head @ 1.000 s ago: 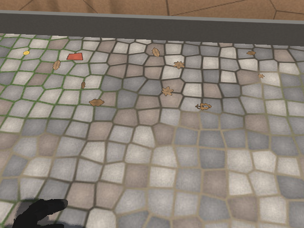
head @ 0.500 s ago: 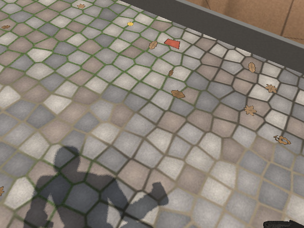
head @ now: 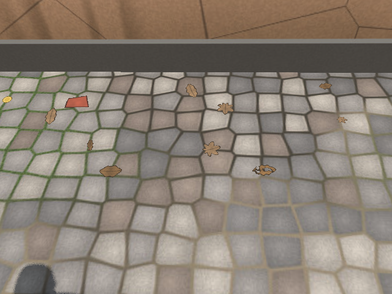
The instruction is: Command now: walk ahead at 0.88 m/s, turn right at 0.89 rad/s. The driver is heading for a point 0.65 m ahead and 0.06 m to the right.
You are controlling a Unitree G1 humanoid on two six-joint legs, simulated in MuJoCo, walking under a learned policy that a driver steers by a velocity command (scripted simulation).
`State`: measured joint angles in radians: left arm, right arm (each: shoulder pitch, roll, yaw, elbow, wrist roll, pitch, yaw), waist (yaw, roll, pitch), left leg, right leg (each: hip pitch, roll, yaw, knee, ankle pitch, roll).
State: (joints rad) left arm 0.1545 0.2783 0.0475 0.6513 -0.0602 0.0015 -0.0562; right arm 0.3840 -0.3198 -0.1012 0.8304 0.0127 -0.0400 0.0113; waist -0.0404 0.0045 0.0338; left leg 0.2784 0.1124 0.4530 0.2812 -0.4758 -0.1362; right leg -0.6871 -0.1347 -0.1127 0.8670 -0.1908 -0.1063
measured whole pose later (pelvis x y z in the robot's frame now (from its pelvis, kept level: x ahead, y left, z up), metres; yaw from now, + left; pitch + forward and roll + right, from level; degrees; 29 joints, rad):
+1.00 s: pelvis +0.72 -0.23 +0.02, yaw -25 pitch +1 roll +1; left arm 0.01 0.24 0.00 0.68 0.03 -0.07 -0.02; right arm 0.31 -0.29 -0.02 0.84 0.00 -0.05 0.00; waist -0.05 0.01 0.04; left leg -0.25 -0.04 -0.06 0.93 -0.57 -0.03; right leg -0.46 0.06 0.03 0.50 -0.07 -0.05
